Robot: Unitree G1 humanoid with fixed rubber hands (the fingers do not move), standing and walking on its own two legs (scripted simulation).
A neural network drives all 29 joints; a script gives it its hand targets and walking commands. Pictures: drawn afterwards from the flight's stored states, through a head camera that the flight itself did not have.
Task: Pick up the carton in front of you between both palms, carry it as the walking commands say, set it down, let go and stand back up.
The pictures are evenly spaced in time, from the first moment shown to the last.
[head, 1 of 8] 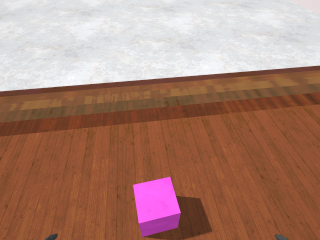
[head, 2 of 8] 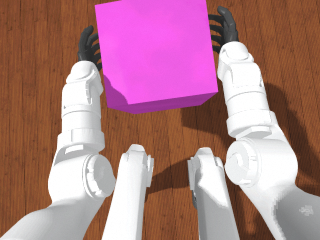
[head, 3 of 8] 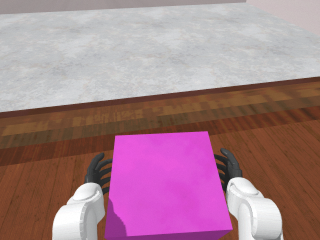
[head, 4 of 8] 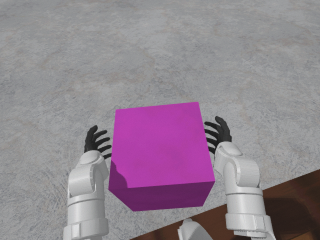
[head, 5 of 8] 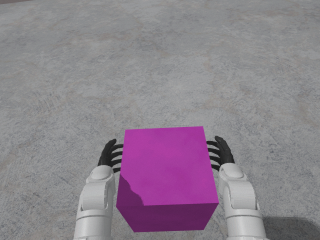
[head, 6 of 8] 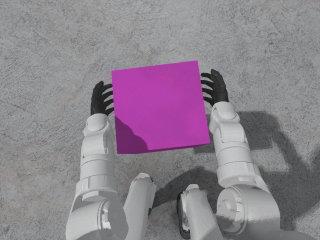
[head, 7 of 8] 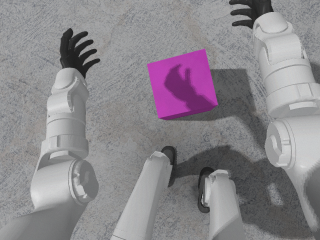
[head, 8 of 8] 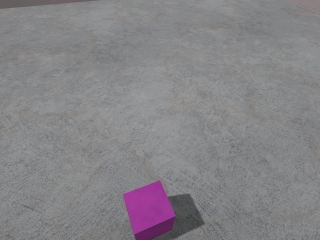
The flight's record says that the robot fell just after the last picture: no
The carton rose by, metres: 0.67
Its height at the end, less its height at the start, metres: -0.65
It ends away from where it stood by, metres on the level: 4.05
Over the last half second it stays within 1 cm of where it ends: yes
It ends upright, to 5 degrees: yes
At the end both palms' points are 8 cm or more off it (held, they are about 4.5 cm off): yes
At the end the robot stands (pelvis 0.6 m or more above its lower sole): yes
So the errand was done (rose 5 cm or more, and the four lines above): yes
